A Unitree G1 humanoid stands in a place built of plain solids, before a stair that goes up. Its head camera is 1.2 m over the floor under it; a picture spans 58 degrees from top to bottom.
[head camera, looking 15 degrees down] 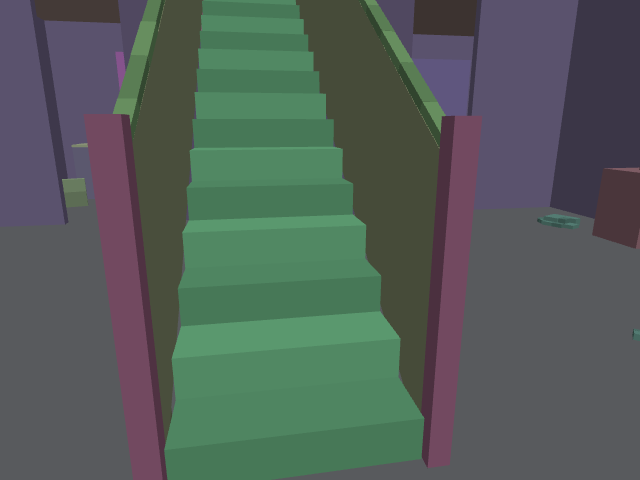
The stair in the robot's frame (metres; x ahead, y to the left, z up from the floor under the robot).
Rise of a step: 0.18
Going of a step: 0.27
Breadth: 0.90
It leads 10 degrees to the left of straight ahead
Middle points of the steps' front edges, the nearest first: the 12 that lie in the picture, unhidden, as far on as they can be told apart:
1.26 0.07 0.18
1.53 0.11 0.35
1.80 0.16 0.53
2.06 0.21 0.70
2.33 0.26 0.88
2.60 0.30 1.06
2.86 0.35 1.23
3.13 0.40 1.41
3.40 0.45 1.58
3.66 0.49 1.76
3.93 0.54 1.94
4.20 0.59 2.11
